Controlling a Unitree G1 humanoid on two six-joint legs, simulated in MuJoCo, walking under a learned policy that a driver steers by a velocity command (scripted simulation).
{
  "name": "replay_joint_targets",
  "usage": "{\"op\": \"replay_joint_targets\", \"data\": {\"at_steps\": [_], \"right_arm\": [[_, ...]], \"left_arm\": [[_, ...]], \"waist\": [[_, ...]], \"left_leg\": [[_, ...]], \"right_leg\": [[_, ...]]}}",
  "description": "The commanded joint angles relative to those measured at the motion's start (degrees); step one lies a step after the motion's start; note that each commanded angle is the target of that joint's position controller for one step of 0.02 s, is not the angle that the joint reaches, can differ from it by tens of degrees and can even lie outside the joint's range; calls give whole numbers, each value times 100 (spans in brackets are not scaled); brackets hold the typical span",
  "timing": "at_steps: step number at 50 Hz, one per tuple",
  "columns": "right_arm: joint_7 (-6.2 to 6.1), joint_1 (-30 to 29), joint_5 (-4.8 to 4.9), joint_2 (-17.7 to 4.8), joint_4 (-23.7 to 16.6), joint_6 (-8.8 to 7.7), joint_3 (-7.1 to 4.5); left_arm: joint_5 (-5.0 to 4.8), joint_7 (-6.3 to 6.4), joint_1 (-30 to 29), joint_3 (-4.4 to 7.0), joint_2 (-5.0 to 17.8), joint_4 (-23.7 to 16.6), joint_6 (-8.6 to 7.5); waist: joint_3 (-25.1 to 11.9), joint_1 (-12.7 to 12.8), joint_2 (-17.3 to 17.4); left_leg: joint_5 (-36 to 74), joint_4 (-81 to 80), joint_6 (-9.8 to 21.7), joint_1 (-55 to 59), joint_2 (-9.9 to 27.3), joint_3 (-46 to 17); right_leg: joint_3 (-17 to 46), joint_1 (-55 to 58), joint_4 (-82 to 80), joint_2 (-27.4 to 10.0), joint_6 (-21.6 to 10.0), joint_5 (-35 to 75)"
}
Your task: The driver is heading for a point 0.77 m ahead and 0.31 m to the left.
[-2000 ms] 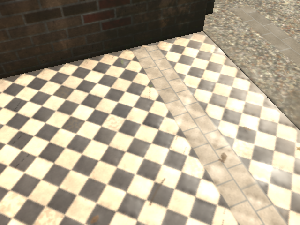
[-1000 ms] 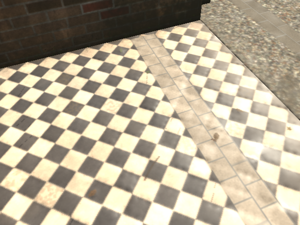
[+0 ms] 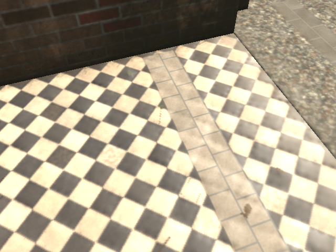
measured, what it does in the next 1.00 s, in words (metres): walks ahead, turning left: right foot, then left foot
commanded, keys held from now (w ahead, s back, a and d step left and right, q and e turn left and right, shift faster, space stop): w+q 0.46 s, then q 0.54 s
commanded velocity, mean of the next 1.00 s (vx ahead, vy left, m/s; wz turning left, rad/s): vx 0.33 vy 0.00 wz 0.53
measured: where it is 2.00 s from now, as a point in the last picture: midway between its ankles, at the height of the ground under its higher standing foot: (138, 228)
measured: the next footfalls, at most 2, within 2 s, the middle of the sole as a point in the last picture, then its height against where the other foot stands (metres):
right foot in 0.44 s outside the picture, level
left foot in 0.94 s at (141, 247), level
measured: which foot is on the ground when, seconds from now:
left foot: down 0.00-0.44, up 0.46-0.92, down 0.94-1.00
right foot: up 0.00-0.42, down 0.44-0.92, up 0.94-1.00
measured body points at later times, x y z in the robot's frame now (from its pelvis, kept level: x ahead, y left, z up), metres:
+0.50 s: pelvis +0.29 -0.03 +0.00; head +0.34 -0.03 +0.45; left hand +0.46 +0.24 -0.09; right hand +0.31 -0.31 -0.14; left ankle +0.09 +0.03 -0.67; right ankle +0.41 -0.10 -0.72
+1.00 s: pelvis +0.42 +0.02 +0.00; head +0.45 +0.06 +0.45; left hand +0.34 +0.29 -0.14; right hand +0.70 -0.09 -0.09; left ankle +0.44 +0.12 -0.73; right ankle +0.43 -0.11 -0.67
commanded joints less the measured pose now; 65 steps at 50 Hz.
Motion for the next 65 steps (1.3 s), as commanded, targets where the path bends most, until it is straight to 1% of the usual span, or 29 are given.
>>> {"op": "replay_joint_targets", "data": {"at_steps": [1,5,8,11,17,19,21,22,23,24,25,26,27,28,30,32,38,43,45,46,47,48,49,50,51,53,56,63,65], "right_arm": [[-25,653,19,-359,52,-80,-54],[-105,1048,58,-618,132,-218,-69],[-101,1407,80,-694,107,-183,-75],[-89,1811,75,-680,98,-142,-79],[-166,2218,-19,-812,-24,-70,-121],[-215,1995,-32,-931,-144,-66,-164],[-181,1653,-19,-1105,-280,-108,-217],[-124,1532,37,-1064,-346,-156,-216],[-103,1590,114,-633,-611,-200,-110],[-140,2358,343,-299,-743,-131,-71],[-220,2211,127,-808,-534,-1,-142],[-183,1776,48,-795,-561,43,-164],[-156,1575,25,-686,-610,79,-166],[-111,1457,-50,-656,-653,149,-187],[-21,1469,-83,-554,-720,306,-188],[44,1313,-72,-537,-853,389,-184],[230,327,-84,-369,-1377,449,-6],[246,-79,-113,-582,-1702,450,-35],[207,162,-153,-630,-1715,373,-75],[132,573,-214,-750,-1609,285,-123],[37,950,-243,-1442,-1669,217,-286],[-1,1070,23,-1940,-1741,303,-435],[-27,1317,186,-1649,-1657,361,-382],[-93,948,115,-1526,-1729,434,-360],[-142,456,70,-1191,-1758,505,-257],[-161,14,31,-900,-1837,533,-148],[-78,284,4,-1131,-1798,446,-234],[-23,550,-61,-1256,-1800,511,-322],[12,601,-82,-1290,-1810,534,-351]], "left_arm": [[71,-42,-297,138,561,-633,-101],[165,-80,-464,111,419,-869,174],[137,-94,-1432,116,532,-1281,243],[102,-129,-2128,94,539,-1567,254],[31,-161,-3079,21,603,-2092,187],[3,-149,-2838,42,726,-2131,125],[-17,-63,-1762,157,1005,-1854,40],[48,14,-924,241,1230,-1675,-42],[212,122,52,342,1704,-1660,-62],[275,95,-259,428,2064,-1706,22],[165,66,-684,342,1431,-1820,96],[94,58,-1023,206,943,-1878,84],[102,41,-1100,144,768,-1832,63],[73,59,-995,112,712,-1766,37],[15,51,-862,110,753,-1656,-29],[-18,51,-827,140,862,-1644,-61],[-34,102,-880,192,1035,-1646,90],[-57,95,-610,327,1350,-1618,248],[-75,127,-564,359,1391,-1611,370],[-52,117,-351,366,1382,-1571,419],[-3,91,-64,305,1163,-1795,467],[-13,83,-199,235,932,-2112,588],[102,96,-460,250,1010,-2030,700],[-9,113,-592,192,896,-2141,704],[-12,136,-841,208,976,-2104,686],[96,122,-722,263,1098,-2052,736],[54,75,-626,233,936,-2081,812],[8,112,-1185,191,904,-2388,791],[16,93,-1126,182,939,-2426,732]], "waist": [[-141,36,-271],[-157,232,56],[74,-9,197],[2,-294,337],[-73,-611,524],[-135,-397,610],[-619,108,546],[-1131,523,271],[-2121,778,-413],[-2540,211,-1858],[-1815,55,-711],[-1069,31,-136],[-787,-37,15],[-704,-74,-215],[-713,-187,-586],[-789,-259,-649],[-600,-150,-710],[-587,57,-709],[-726,-41,-531],[-1031,-223,-38],[-1506,-248,1127],[-1832,-269,1629],[-1716,-403,470],[-1472,-347,852],[-803,-148,545],[-618,113,724],[-903,104,434],[-778,-168,740],[-929,-175,783]], "left_leg": [[141,-2043,907,1379,1911,-2959],[1118,-2125,813,846,1474,-2222],[1141,-2275,672,875,1326,-2159],[1648,-2086,422,1311,1221,-2143],[2531,-1466,402,2267,1319,-2438],[2776,-1195,245,2215,1365,-2551],[3644,-227,-1,1871,1156,-2463],[3222,891,-124,1363,826,-2220],[1131,2508,-194,537,486,-1806],[-2352,3838,-370,-1046,-271,-1244],[-1899,4317,-358,-1422,303,-1275],[-1442,4199,-434,-1334,440,-1204],[-1287,4037,-518,-1195,574,-1144],[-1247,3862,-582,-1098,688,-1107],[-1128,3745,-674,-921,637,-980],[-909,3641,-729,-1063,585,-899],[327,1764,-737,-699,745,-456],[-249,729,-517,-234,617,-200],[-316,57,-344,219,479,-178],[494,-535,-201,943,462,-425],[2728,-597,188,2034,1914,-2194],[4194,-826,1365,2458,2993,-4022],[4365,-672,1395,2513,2734,-3371],[2856,-1007,1463,1954,2600,-3267],[1737,-1324,1034,1294,2079,-2795],[1590,-1351,593,673,1469,-2251],[1599,-1320,566,730,1416,-2341],[-185,-1455,528,733,1364,-3147],[-1404,-1573,526,619,1275,-3425]], "right_leg": [[451,-2056,332,-611,60,495],[250,-1843,-588,-679,424,548],[108,-2328,-1504,-720,655,1241],[71,-2519,-2236,-611,725,1876],[87,-2590,-3180,-302,653,1759],[169,-1928,-3664,-214,538,1547],[85,-292,-4108,44,340,1276],[320,953,-4316,-295,156,1405],[1760,2331,-4302,-1835,-85,484],[4270,3119,-4980,-3020,-782,987],[3956,2379,-4914,-2777,-748,1175],[2801,1576,-4860,-2464,-641,2316],[1942,1106,-4876,-2200,-537,3539],[1366,869,-4897,-1985,-442,4218],[731,596,-4951,-1770,-362,5047],[379,603,-5005,-1780,-451,5376],[-664,245,-5077,-1599,-413,4696],[-760,609,-4451,-1869,-283,4306],[-871,682,-3550,-1841,-136,4142],[-1036,429,-2580,-1608,119,3632],[-1219,-691,-980,-1178,452,1080],[-672,-2010,144,-59,688,-2146],[83,-2236,560,-415,741,-1859],[121,-2366,560,-379,763,-1466],[260,-2317,102,-581,762,-867],[163,-1814,-371,-502,744,-375],[200,-1619,-742,-339,731,-315],[361,-1494,-1938,-125,661,-324],[289,-1083,-2322,16,595,-537]]}}
Velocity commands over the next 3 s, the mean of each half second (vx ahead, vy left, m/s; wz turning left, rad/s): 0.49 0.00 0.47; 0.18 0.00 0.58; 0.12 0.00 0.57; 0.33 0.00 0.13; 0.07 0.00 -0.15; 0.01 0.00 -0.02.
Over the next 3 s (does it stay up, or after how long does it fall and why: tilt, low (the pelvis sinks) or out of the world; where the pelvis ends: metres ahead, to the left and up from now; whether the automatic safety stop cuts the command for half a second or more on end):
stays up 0.57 0.27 0.02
